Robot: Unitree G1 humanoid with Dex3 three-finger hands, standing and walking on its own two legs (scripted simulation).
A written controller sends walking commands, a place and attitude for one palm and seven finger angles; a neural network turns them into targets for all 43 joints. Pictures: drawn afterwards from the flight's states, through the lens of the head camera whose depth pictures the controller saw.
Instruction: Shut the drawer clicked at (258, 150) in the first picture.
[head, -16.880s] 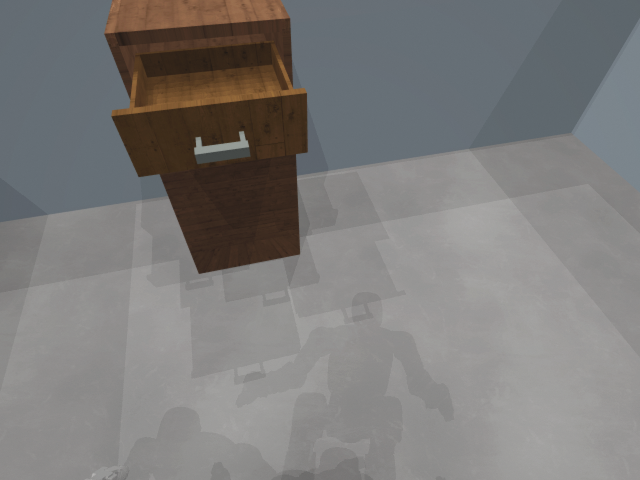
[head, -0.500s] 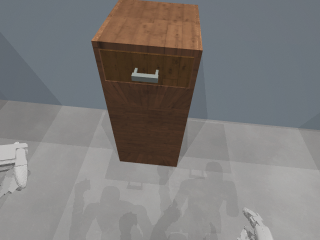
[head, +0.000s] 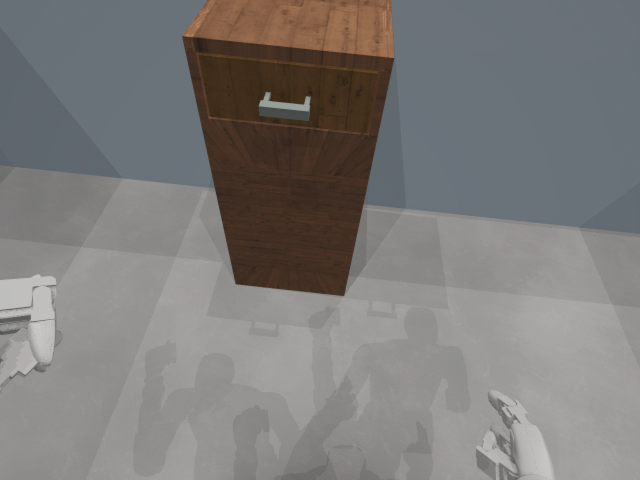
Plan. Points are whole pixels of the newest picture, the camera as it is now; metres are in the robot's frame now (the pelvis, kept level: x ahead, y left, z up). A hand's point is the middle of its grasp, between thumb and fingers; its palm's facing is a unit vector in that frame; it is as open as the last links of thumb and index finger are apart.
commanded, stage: step back with the hand held close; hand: left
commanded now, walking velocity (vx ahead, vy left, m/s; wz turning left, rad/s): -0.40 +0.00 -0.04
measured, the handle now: (286, 104) +0.79 +0.11 +0.02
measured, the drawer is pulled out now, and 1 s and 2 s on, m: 0.00 0.00 0.00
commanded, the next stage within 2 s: stop stepping back and stand still in 0.04 s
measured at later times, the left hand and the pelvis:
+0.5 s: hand out of the picture +0.08 +0.20 +0.17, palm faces +0.32 -0.84 -0.44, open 3.2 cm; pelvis -0.12 -0.02 +0.00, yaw -2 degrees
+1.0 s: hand out of the picture +0.09 +0.23 +0.10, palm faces +0.26 -0.85 -0.45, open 3.2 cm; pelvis -0.12 -0.01 +0.00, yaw +0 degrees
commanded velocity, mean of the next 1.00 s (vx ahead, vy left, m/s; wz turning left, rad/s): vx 0.07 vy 0.02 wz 0.00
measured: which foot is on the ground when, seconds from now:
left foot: down 0.00-0.20, up 0.22-0.42, down 0.44-1.00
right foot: up 0.00-0.18, down 0.20-1.00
